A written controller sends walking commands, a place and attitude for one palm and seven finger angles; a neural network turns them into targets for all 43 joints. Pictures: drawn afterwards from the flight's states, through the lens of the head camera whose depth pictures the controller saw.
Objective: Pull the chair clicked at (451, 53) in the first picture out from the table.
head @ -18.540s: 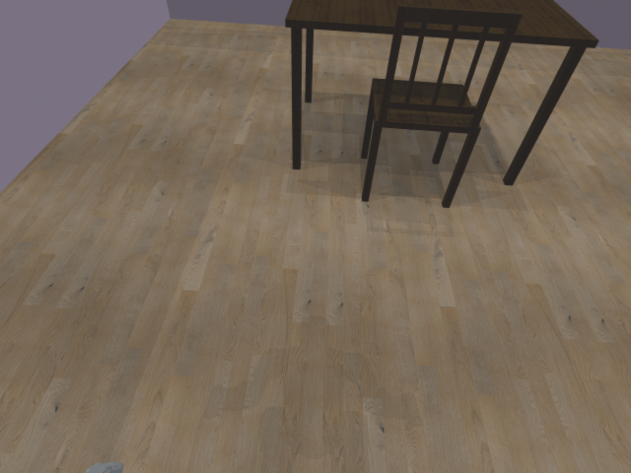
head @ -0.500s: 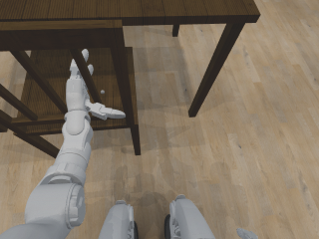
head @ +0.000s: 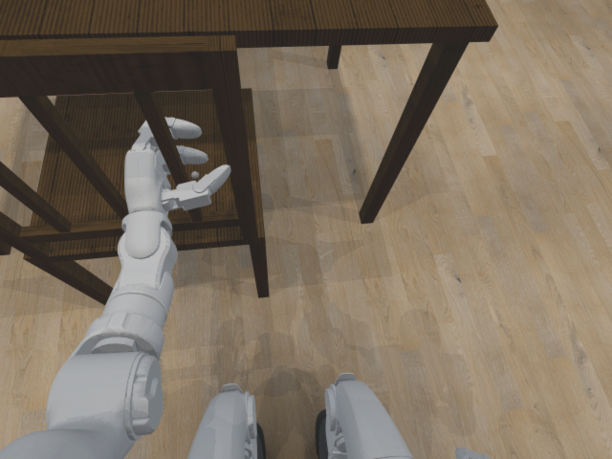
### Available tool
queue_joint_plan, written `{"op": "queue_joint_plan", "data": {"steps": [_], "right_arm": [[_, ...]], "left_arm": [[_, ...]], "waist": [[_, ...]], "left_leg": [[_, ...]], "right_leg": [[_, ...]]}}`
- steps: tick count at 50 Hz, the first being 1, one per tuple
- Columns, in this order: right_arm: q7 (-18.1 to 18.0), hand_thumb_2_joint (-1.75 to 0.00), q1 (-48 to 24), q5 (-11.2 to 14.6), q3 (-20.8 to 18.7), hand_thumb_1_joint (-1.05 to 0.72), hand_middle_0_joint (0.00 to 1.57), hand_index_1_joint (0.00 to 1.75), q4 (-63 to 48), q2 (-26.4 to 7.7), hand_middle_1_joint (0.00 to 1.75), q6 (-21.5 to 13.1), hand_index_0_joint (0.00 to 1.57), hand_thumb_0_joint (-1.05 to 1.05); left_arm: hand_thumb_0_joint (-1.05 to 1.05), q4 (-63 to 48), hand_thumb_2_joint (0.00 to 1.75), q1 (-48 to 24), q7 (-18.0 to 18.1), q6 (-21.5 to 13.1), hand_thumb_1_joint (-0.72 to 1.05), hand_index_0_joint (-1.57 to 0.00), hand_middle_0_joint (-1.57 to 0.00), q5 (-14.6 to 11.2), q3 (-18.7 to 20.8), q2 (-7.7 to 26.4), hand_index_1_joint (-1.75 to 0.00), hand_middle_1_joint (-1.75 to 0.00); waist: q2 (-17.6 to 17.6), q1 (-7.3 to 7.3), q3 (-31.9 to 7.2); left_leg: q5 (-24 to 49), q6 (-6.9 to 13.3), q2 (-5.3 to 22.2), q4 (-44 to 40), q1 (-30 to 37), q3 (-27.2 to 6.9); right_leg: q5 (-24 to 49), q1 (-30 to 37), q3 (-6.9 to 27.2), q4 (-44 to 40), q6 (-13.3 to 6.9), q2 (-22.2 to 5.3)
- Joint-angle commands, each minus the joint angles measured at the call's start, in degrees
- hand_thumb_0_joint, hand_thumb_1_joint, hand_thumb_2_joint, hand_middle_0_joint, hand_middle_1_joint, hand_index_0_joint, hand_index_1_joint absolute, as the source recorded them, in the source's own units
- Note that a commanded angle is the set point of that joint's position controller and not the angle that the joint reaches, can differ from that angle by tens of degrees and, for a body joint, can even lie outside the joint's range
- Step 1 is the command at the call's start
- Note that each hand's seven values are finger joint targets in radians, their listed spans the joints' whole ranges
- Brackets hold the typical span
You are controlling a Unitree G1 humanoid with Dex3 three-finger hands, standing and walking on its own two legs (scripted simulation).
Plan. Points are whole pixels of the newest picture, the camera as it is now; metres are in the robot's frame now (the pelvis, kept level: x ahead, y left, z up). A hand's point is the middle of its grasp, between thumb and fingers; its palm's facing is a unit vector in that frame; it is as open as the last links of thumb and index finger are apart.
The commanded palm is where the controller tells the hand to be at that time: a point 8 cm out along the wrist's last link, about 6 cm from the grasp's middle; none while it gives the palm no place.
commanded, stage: hook a spindle and tug to test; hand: left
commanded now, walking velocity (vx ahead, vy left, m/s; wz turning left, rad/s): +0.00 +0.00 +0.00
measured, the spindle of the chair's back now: (94, 173) +0.49 +0.25 +0.01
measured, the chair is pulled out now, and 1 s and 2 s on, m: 0.00 0.01 0.11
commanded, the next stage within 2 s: step backward, pulling the chair out in 0.78 s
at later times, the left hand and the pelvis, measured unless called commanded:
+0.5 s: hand (196, 179) +0.46 +0.11 +0.03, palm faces +0.06 -1.00 -0.01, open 4.8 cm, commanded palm +0.42 +0.16 +0.03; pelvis +0.01 +0.00 +0.01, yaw -1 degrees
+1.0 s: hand (192, 189) +0.44 +0.12 +0.03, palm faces +0.00 -0.99 -0.16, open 5.0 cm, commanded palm +0.42 +0.17 +0.03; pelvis +0.04 +0.00 +0.05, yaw +1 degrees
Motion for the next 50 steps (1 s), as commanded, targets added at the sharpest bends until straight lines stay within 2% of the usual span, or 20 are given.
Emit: {"op": "queue_joint_plan", "data": {"steps": [1, 4, 9, 10, 12, 16, 18, 20, 28, 30, 33, 37, 43, 44, 45, 46, 47, 48, 49, 50], "right_arm": [[-0.4, -0.9, 6.8, -0.3, -3.3, -0.9, 0.2, 0.3, -3.8, -9.5, 0.3, -0.9, 0.2, 0.0], [-0.3, -0.9, 7.0, -0.4, -3.3, -0.9, 0.2, 0.3, -3.6, -9.6, 0.3, -0.8, 0.2, 0.0], [0.1, -0.9, 6.6, -0.2, -3.6, -0.9, 0.2, 0.3, -4.5, -9.5, 0.3, -0.5, 0.2, 0.0], [0.3, -0.9, 6.3, -0.2, -3.5, -0.9, 0.2, 0.3, -4.6, -9.2, 0.3, -0.3, 0.2, 0.0], [0.3, -0.9, 6.2, -0.2, -3.6, -0.9, 0.2, 0.3, -4.5, -9.3, 0.3, -0.3, 0.2, 0.0], [0.4, -0.9, 5.5, 0.0, -3.5, -0.9, 0.2, 0.3, -5.1, -9.2, 0.3, -0.6, 0.2, 0.0], [0.3, -0.9, 5.5, 0.2, -3.5, -0.9, 0.2, 0.3, -5.1, -9.4, 0.3, -0.6, 0.2, 0.0], [0.4, -0.9, 5.3, 0.1, -3.6, -0.9, 0.2, 0.3, -5.4, -9.0, 0.3, -0.7, 0.2, 0.0], [0.7, -0.9, 4.9, 0.7, -3.9, -0.9, 0.2, 0.3, -6.9, -8.9, 0.3, -0.7, 0.2, 0.0], [0.8, -0.9, 4.7, 0.8, -4.0, -0.9, 0.2, 0.3, -6.8, -8.6, 0.3, -0.7, 0.2, 0.0], [0.7, -0.9, 4.6, 0.9, -4.1, -0.9, 0.2, 0.3, -7.1, -8.6, 0.3, -1.1, 0.2, 0.0], [0.8, -0.9, 4.2, 0.9, -4.2, -0.9, 0.2, 0.3, -7.1, -8.1, 0.3, -1.4, 0.2, 0.0], [0.2, -0.9, 4.0, 0.8, -4.1, -0.9, 0.2, 0.3, -6.6, -8.1, 0.3, -2.1, 0.2, 0.0], [0.3, -0.9, 3.8, 0.9, -4.1, -0.9, 0.2, 0.3, -6.4, -7.9, 0.3, -2.2, 0.2, 0.0], [-2.2, -0.9, 6.0, 4.1, -4.1, -0.9, 0.2, 0.3, -9.9, -8.9, 0.3, 1.8, 0.2, 0.0], [-4.3, -0.9, 6.7, 4.9, -4.1, -0.9, 0.2, 0.3, -11.2, -7.1, 0.3, 2.4, 0.2, 0.0], [-5.5, -0.9, 5.2, 5.1, -3.3, -0.9, 0.2, 0.3, -10.8, -6.5, 0.3, 2.8, 0.2, 0.0], [-6.1, -0.9, 3.3, 5.3, -2.5, -0.9, 0.2, 0.3, -9.8, -6.9, 0.3, 3.1, 0.2, 0.0], [-7.0, -0.9, 3.8, 5.7, -2.4, -0.9, 0.2, 0.3, -8.6, -7.1, 0.3, 3.5, 0.2, 0.0], [-7.7, -0.9, 4.8, 5.5, -2.2, -0.9, 0.2, 0.3, -7.6, -7.3, 0.3, 3.8, 0.2, 0.0]], "left_arm": [[0.0, -12.7, 0.83, -21.4, 0.5, -4.4, 0.73, -0.5, -0.5, 0.2, 0.2, 7.4, -1.45, -1.45], [0.0, -12.9, 0.9, -21.9, 0.8, -4.4, 0.9, -0.5, -0.5, 0.3, -0.4, 6.6, -1.45, -1.45], [0.0, -15.0, 0.9, -15.7, 1.5, -4.0, 0.9, -0.5, -0.5, 0.1, -0.9, 5.1, -1.45, -1.45], [0.0, -15.3, 0.9, -15.6, 1.5, -3.7, 0.9, -0.5, -0.5, 0.1, -2.8, 2.9, -1.45, -1.45], [0.0, -15.7, 0.9, -15.6, 1.9, -3.5, 0.9, -0.5, -0.5, 0.3, -2.4, 3.7, -1.45, -1.45], [0.0, -16.7, 0.9, -12.1, 1.6, -3.3, 0.9, -0.5, -0.5, 0.2, -2.7, 3.3, -1.45, -1.45], [0.0, -15.9, 0.9, -11.1, 1.4, -3.0, 0.9, -0.5, -0.5, 0.0, -2.3, 3.8, -1.45, -1.45], [0.0, -18.4, 0.9, -10.3, 1.2, -3.1, 0.9, -0.5, -0.5, -0.2, -3.6, 2.3, -1.45, -1.45], [0.0, -23.9, 0.9, 0.6, 0.7, -1.3, 0.9, -0.5, -0.5, -1.6, -5.8, 0.3, -1.45, -1.45], [0.0, -26.1, 0.9, 0.4, 0.6, -1.0, 0.9, -0.5, -0.5, -1.5, -8.0, -1.6, -1.45, -1.45], [0.0, -28.3, 0.9, 4.0, 0.7, -0.7, 0.9, -0.5, -0.5, -1.8, -7.6, -1.0, -1.45, -1.45], [0.0, -30.5, 0.9, 6.4, 0.4, -0.1, 0.9, -0.5, -0.5, -1.9, -10.5, -3.7, -1.45, -1.45], [0.0, -31.8, 0.9, 5.1, 0.3, -0.2, 0.9, -0.5, -0.5, -1.6, -9.9, -2.1, -1.45, -1.45], [0.0, -31.3, 0.9, 4.6, 0.2, -0.1, 0.9, -0.5, -0.5, -1.5, -11.5, -4.1, -1.45, -1.45], [0.0, -42.1, 0.9, -10.9, 3.2, 6.5, 0.9, -0.5, -0.5, 2.6, -3.7, 17.0, -1.45, -1.45], [0.0, -42.4, 0.9, -11.9, 4.0, 10.3, 0.9, -0.5, -0.5, 2.3, -6.2, 12.4, -1.45, -1.45], [0.0, -38.4, 0.9, -6.9, 4.3, 13.6, 0.9, -0.5, -0.5, 2.3, -7.9, 9.3, -1.45, -1.45], [0.0, -31.4, 0.9, -2.6, 3.8, 16.4, 0.9, -0.5, -0.5, 2.1, -10.0, 7.0, -1.45, -1.45], [0.0, -26.6, 0.9, 0.0, 3.9, 18.4, 0.9, -0.5, -0.5, 2.2, -11.5, 4.9, -1.45, -1.45], [0.0, -23.2, 0.9, -0.1, 4.1, 19.7, 0.9, -0.5, -0.5, 2.2, -11.8, 4.9, -1.45, -1.45]], "waist": [[3.0, -1.17, -29.5], [3.4, -1.44, -28.9], [3.5, 0.18, -30.5], [3.6, -0.36, -29.1], [1.4, -0.51, -27.5], [1.5, 0.46, -27.4], [0.0, 0.17, -26.2], [2.6, 0.73, -28.2], [0.4, 2.04, -28.5], [1.2, 1.58, -28.1], [1.4, 2.49, -28.4], [1.2, 2.24, -27.3], [0.6, 1.99, -27.4], [1.5, 1.67, -27.1], [3.0, 3.89, -41.7], [5.2, 2.4, -37.9], [5.5, 2.34, -34.4], [5.5, 2.45, -26.7], [2.0, 2.62, -22.2], [-1.1, 2.37, -21.0]], "left_leg": [[21.5, -1.6, -0.5, -8.4, 21.4, -4.8], [22.0, -1.8, -0.3, -8.5, 22.4, -5.4], [25.5, -2.3, 0.0, -9.1, 24.8, -5.6], [24.9, -2.3, 0.0, -9.2, 24.3, -5.4], [22.7, -1.9, -0.1, -9.3, 22.6, -5.1], [21.7, -1.8, -0.4, -9.5, 21.4, -4.5], [21.4, -1.7, -0.4, -9.5, 20.6, -4.6], [23.7, -1.9, -0.4, -9.5, 22.9, -4.4], [29.9, -2.0, 0.0, -9.9, 24.4, -4.2], [30.8, -2.0, 0.2, -9.6, 25.2, -4.1], [33.0, -2.2, 0.2, -9.8, 26.0, -4.2], [34.7, -2.2, 0.3, -9.7, 26.6, -4.0], [34.5, -2.0, 0.0, -9.1, 25.3, -3.8], [35.5, -2.2, 0.1, -9.1, 26.4, -4.2], [31.5, -1.2, 0.9, -20.1, 41.8, -2.1], [32.1, -0.7, 0.0, -23.0, 43.5, -1.2], [33.8, -0.8, 0.4, -24.3, 42.5, -1.5], [28.7, -1.7, 1.9, -30.2, 42.0, -5.3], [30.5, -0.8, 2.7, -30.0, 42.1, -5.1], [34.3, -0.4, 3.1, -29.7, 41.9, -4.1]], "right_leg": [[17.6, 14.4, 3.0, -8.2, 0.2, 1.0], [17.0, 12.8, 2.6, -7.9, 0.1, 1.0], [18.8, 13.5, 2.1, -7.6, -0.1, 1.1], [18.6, 13.1, 2.0, -7.8, -0.1, 1.1], [17.7, 14.0, 2.3, -8.5, 0.1, 1.2], [17.8, 15.7, 2.6, -8.7, 0.0, 1.1], [17.9, 15.5, 2.6, -8.6, -0.1, 1.2], [19.4, 15.8, 2.5, -8.3, -0.1, 1.1], [25.0, 19.0, 2.2, -8.4, -0.2, 1.2], [25.8, 18.5, 2.2, -8.4, 0.0, 1.0], [27.0, 19.3, 2.1, -8.3, -0.2, 1.0], [28.6, 19.5, 2.0, -8.6, 0.0, 0.8], [30.6, 20.8, 2.4, -8.2, 0.0, 0.5], [30.0, 19.3, 2.1, -8.0, 0.0, 0.5], [35.9, 43.2, 7.9, -19.5, -0.4, -3.3], [43.0, 46.7, 8.0, -22.5, 0.0, -3.5], [46.6, 46.5, 7.6, -23.2, 0.2, -4.1], [34.6, 39.9, 6.2, -25.1, 0.0, -4.1], [35.3, 40.1, 5.9, -25.9, 0.5, -3.7], [42.4, 43.2, 6.3, -27.3, 1.1, -4.2]]}}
